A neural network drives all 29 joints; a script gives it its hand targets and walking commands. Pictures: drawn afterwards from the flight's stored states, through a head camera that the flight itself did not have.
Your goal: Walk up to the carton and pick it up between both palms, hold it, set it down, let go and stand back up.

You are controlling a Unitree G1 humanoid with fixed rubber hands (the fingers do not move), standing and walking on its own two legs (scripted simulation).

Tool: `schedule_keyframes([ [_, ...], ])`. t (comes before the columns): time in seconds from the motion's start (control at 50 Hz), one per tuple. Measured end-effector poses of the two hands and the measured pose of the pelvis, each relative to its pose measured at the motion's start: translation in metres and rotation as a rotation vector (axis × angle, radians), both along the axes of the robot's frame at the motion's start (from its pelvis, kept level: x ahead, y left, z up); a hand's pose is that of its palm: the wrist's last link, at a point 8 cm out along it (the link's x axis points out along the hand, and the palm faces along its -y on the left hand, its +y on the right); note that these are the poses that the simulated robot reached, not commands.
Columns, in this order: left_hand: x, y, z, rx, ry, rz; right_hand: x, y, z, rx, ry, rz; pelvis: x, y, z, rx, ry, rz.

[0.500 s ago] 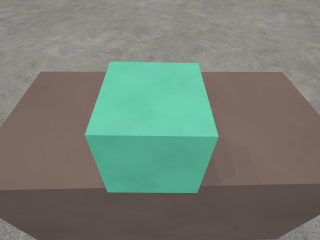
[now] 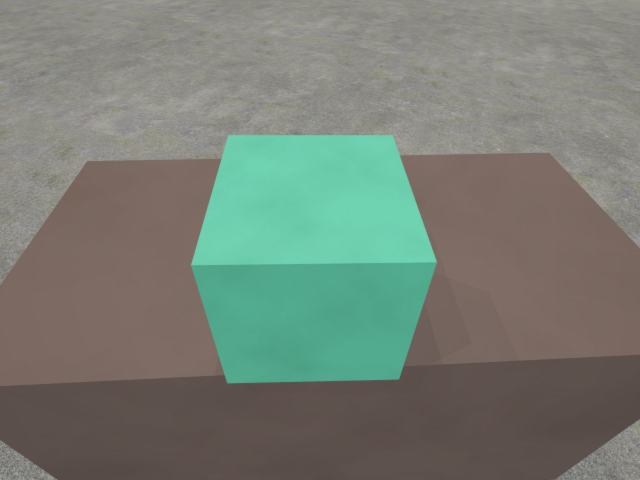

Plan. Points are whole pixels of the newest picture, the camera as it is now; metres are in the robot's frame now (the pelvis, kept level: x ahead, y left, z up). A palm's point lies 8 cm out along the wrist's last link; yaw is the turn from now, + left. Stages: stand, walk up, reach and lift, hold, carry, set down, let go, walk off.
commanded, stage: stand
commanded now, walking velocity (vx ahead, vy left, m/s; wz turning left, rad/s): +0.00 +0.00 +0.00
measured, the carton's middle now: (312, 255) +0.44 +0.00 +0.05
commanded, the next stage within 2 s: none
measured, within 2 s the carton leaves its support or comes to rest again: neither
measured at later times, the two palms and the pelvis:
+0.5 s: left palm out of the picture -0.07 +0.19 -0.15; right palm out of the picture -0.07 -0.20 -0.16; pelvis -0.02 +0.00 +0.00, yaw +0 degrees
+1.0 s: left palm out of the picture -0.06 +0.18 -0.15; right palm out of the picture -0.07 -0.20 -0.16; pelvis -0.01 +0.00 +0.00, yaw -1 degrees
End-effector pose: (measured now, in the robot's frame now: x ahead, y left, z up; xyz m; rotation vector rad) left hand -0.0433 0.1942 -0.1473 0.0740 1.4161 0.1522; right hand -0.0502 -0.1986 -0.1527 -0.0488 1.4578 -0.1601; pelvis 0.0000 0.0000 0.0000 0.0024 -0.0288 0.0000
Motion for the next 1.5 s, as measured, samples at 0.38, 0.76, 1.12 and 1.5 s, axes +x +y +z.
schedule_keyframes([
  [0.38, -0.034, -0.007, -0.001, -0.015, 0.082, 0.001, -0.022, 0.001, -0.003, -0.002, 0.040, -0.010, -0.016, 0.004, -0.002, 0.005, 0.019, -0.005],
  [0.76, -0.018, -0.007, 0.000, -0.008, 0.048, -0.002, -0.023, 0.008, -0.003, 0.021, 0.036, -0.008, -0.019, 0.001, -0.002, 0.009, 0.026, -0.007],
  [1.12, -0.007, -0.011, -0.001, -0.012, 0.042, -0.010, -0.018, 0.000, -0.001, 0.005, 0.033, -0.021, -0.013, -0.003, -0.001, 0.007, 0.020, -0.011],
  [1.5, 0.005, -0.008, 0.000, -0.006, 0.040, 0.000, 0.004, 0.004, -0.001, 0.006, 0.008, -0.015, -0.003, -0.002, -0.001, 0.006, 0.016, -0.007],
])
